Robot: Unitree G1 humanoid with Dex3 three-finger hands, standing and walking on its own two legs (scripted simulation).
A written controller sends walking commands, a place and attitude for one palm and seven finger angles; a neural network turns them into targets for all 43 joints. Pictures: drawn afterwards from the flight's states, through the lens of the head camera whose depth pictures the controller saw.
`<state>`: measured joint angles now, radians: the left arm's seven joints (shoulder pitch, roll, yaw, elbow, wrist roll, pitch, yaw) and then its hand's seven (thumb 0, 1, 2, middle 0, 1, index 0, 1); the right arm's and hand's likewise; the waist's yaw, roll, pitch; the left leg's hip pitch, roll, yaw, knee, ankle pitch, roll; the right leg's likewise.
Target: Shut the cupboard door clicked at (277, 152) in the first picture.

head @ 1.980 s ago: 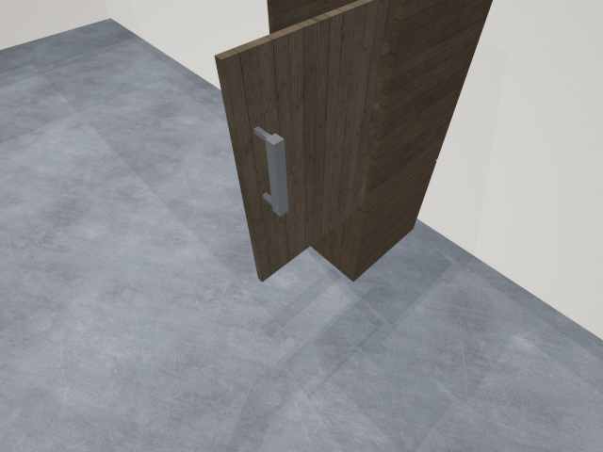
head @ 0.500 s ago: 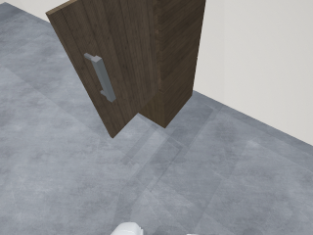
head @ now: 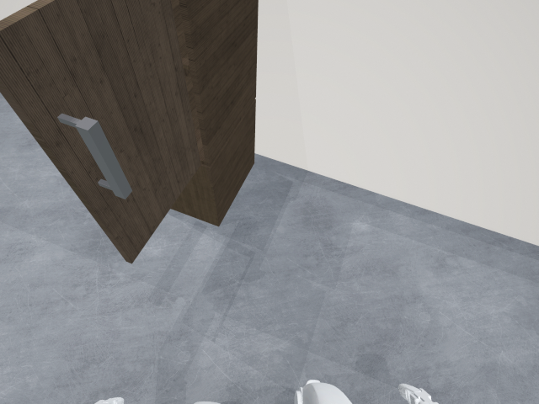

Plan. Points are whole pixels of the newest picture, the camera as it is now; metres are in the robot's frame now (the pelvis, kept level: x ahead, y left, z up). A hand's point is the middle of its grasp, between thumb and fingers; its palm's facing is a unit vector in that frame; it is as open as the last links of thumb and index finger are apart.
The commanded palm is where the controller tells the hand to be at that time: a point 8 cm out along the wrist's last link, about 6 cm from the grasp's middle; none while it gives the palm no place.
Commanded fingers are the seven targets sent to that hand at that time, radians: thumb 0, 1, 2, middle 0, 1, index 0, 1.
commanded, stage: walk to a spot facing it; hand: left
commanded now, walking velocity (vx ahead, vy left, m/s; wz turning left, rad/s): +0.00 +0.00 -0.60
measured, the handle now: (97, 159) +0.45 +0.35 +0.03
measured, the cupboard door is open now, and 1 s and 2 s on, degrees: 90 90 90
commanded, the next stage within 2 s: turn to face it in 1.78 s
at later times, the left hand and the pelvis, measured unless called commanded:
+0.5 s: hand (197, 367) +0.18 +0.14 -0.18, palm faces -0.34 -0.92 -0.20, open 7.4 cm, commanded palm none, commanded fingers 0.00 0.90 0.90 -0.20 -0.30 -0.20 -0.30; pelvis +0.02 -0.01 -0.01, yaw -20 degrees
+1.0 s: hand (286, 310) +0.29 -0.01 -0.17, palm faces -0.60 -0.78 -0.20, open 7.4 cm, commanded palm none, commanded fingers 0.00 0.90 0.90 -0.20 -0.30 -0.20 -0.30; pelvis +0.12 -0.11 +0.00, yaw -37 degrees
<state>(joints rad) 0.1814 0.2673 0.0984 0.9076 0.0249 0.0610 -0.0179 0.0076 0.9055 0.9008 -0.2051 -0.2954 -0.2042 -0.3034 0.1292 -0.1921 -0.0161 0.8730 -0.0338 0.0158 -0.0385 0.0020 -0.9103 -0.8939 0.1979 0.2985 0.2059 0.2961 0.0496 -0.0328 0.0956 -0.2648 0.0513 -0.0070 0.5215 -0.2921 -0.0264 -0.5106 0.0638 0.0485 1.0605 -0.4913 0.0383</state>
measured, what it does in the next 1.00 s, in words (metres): walks ahead, turning right: right foot, then left foot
